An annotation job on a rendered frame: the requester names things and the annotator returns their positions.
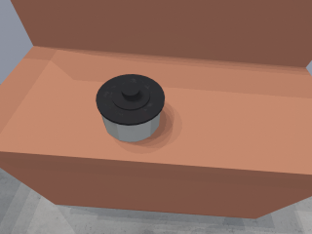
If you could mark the lid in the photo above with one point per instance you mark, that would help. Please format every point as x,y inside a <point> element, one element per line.
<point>130,111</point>

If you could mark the table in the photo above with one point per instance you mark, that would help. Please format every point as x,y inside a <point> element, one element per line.
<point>235,132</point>

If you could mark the knob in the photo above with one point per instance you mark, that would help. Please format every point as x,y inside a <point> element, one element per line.
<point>130,90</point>

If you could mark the pot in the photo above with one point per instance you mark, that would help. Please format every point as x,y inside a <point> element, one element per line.
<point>132,133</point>

